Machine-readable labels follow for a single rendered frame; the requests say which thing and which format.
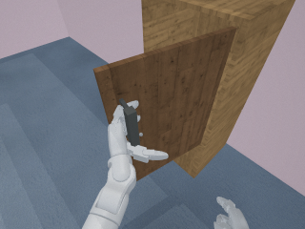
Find robot right hand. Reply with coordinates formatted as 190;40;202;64
213;197;250;229

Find handle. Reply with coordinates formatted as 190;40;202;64
119;98;140;147

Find robot left hand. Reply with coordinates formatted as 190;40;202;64
108;100;169;163

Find cupboard door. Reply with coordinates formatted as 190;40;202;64
93;26;237;181

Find robot left forearm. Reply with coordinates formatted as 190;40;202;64
82;154;137;229

